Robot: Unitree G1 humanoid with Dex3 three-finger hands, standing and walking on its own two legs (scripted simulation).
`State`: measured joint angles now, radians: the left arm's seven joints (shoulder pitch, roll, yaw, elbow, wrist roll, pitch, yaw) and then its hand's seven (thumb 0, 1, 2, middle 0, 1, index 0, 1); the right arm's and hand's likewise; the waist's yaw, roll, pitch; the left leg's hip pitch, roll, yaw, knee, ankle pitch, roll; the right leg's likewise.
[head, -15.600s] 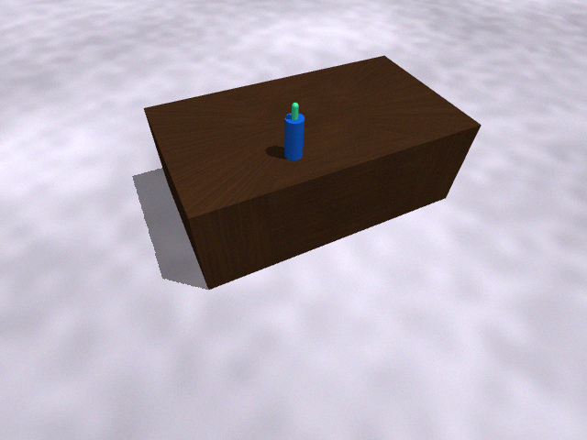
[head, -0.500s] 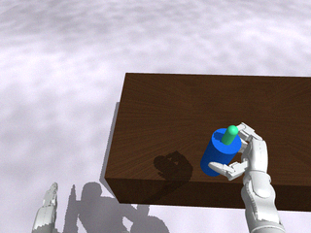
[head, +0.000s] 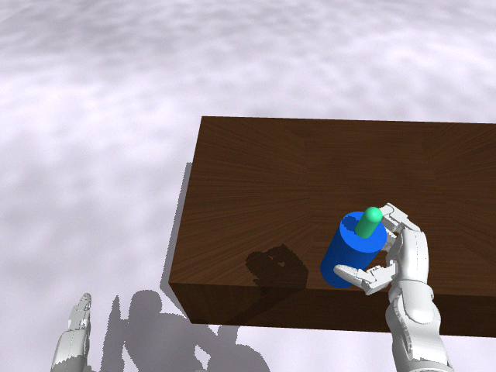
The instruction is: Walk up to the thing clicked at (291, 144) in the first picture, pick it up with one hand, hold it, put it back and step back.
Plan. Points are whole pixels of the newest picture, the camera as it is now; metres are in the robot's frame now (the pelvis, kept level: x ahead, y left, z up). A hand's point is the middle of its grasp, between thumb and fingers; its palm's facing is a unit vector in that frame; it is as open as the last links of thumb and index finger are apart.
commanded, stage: hold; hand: right
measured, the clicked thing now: (353, 245) +0.31 -0.15 +0.03
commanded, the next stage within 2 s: crouch in 1.70 s
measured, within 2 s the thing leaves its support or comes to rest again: neither
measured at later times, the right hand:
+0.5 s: hand (366, 239) +0.32 -0.18 +0.03, palm faces +0.19 +0.98 -0.03, open 10.3 cm
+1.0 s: hand (368, 242) +0.32 -0.18 +0.03, palm faces +0.20 +0.98 -0.03, open 10.3 cm
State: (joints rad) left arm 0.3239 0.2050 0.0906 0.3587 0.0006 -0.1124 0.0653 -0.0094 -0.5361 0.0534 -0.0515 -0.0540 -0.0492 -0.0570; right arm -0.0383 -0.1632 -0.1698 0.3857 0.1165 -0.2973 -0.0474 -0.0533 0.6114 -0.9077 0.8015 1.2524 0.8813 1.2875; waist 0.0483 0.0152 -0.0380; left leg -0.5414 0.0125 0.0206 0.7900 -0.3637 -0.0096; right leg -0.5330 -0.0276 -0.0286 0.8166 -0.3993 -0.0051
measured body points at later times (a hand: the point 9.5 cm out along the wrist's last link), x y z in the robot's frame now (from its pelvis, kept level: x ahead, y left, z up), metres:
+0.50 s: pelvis +0.00 +0.00 +0.00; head +0.04 -0.01 +0.45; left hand +0.16 +0.26 -0.05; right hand +0.31 -0.23 +0.03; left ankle +0.02 +0.13 -0.71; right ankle +0.01 -0.11 -0.71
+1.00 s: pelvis +0.00 +0.00 +0.00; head +0.04 -0.02 +0.45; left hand +0.16 +0.26 -0.04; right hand +0.30 -0.23 +0.03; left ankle +0.02 +0.13 -0.70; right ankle +0.01 -0.11 -0.71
